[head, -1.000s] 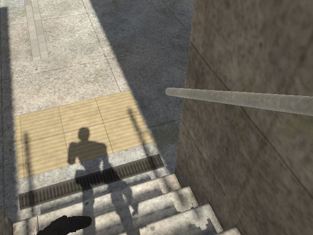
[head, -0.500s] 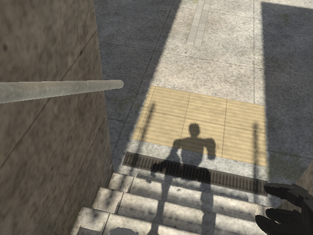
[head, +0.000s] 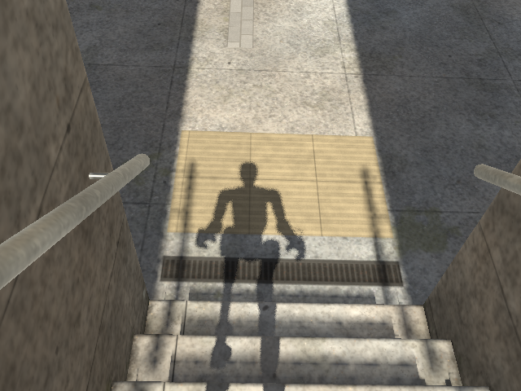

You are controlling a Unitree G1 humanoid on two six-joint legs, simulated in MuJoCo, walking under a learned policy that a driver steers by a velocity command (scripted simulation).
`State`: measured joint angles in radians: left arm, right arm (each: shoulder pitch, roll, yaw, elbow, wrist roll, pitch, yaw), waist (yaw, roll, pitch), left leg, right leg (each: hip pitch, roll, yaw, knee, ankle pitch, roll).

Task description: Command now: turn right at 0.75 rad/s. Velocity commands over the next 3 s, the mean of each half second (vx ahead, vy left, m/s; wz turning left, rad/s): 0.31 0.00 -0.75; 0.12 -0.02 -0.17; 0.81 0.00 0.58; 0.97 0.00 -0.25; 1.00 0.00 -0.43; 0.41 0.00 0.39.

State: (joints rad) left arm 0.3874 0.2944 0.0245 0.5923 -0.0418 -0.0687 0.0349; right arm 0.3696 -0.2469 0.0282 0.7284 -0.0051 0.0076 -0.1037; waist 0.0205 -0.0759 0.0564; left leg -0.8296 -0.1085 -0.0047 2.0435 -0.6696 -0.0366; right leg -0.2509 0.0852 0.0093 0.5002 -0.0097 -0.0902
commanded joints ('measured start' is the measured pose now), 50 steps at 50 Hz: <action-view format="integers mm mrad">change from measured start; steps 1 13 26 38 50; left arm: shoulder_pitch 222 -9 -39 -405 -98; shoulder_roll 102 50 -68 -137 -13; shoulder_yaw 25 54 22 -32 30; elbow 97 88 59 -170 39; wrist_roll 11 11 -16 12 46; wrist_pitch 35 93 93 109 32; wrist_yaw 10 51 42 -34 -22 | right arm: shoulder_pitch -91 -350 66 149 6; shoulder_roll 22 -42 -32 -55 -22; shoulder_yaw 2 -89 -55 -64 -104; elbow -126 -260 189 131 77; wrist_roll -18 9 35 7 6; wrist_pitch -65 -12 -53 63 1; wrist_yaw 52 100 58 -32 95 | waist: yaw -48 -31 34 -139 -118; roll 45 -39 146 205 -28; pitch -102 -36 90 47 -9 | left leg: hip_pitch -598 464 567 879 177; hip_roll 20 128 342 334 106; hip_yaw -80 -269 -372 -365 -144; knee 2 -1504 -1409 -1396 -711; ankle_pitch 160 1019 1344 1708 617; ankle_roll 91 31 129 155 55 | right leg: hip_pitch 533 -284 -913 -704 -337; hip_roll -246 -4 1 -112 -266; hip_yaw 241 626 280 103 334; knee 77 345 1459 555 -13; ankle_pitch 968 -593 -351 -379 -480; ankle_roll -82 -181 50 162 -155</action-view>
